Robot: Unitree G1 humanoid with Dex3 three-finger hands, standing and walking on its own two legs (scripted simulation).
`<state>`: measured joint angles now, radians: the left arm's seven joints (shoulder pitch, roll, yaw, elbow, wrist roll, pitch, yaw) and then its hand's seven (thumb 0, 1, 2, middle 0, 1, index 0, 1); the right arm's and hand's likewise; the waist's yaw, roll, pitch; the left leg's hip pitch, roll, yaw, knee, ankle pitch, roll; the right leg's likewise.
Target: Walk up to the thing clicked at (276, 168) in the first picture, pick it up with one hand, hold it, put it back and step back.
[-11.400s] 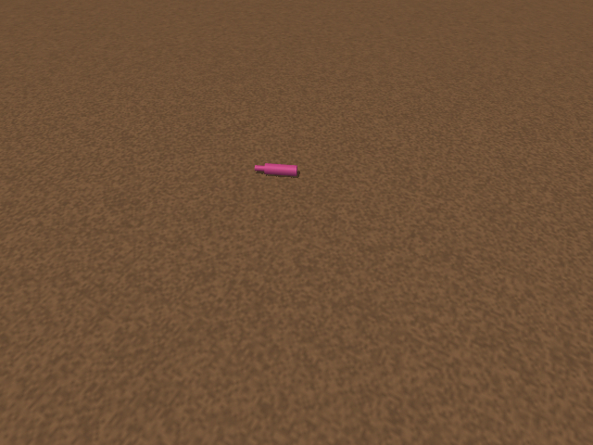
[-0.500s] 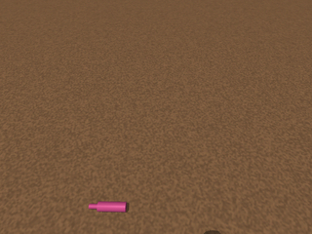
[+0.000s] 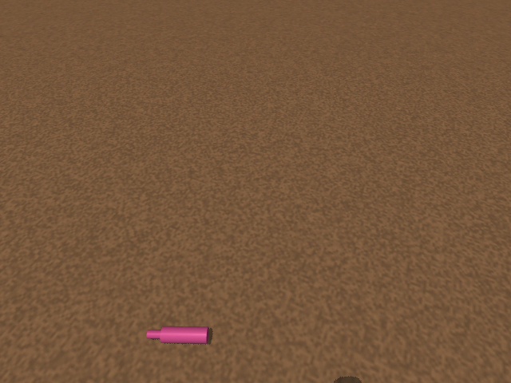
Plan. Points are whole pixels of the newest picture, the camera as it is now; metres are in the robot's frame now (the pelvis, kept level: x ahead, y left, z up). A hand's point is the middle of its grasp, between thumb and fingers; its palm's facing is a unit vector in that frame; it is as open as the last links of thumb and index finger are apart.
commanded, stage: walk up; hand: left
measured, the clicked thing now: (177, 334) +0.42 +0.30 -0.75
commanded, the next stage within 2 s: stand in 0.54 s
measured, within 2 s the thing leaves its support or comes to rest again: neither
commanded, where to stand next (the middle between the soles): +0.03 +0.02 m, yaw +0 degrees
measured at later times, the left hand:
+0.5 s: hand out of the picture +0.08 +0.25 -0.15, palm faces -0.01 -0.94 -0.35, open 7.4 cm
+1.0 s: hand out of the picture +0.09 +0.25 -0.16, palm faces -0.04 -0.94 -0.34, open 7.4 cm
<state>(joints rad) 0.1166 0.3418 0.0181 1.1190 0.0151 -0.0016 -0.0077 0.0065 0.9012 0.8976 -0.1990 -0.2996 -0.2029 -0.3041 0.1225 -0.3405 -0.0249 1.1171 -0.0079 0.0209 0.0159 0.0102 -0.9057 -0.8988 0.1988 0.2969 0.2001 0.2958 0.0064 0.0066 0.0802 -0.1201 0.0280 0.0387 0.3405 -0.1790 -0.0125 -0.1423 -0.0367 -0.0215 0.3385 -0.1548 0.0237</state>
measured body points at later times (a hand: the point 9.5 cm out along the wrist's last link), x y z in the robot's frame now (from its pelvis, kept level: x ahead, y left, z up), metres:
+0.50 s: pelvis +0.00 +0.00 +0.00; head +0.01 +0.00 +0.45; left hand +0.08 +0.30 -0.13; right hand +0.08 -0.30 -0.13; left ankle +0.01 +0.13 -0.75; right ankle +0.02 -0.13 -0.75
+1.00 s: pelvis +0.02 +0.00 +0.00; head +0.03 +0.00 +0.45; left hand +0.10 +0.30 -0.13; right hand +0.09 -0.31 -0.13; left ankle +0.01 +0.13 -0.75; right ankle +0.02 -0.13 -0.75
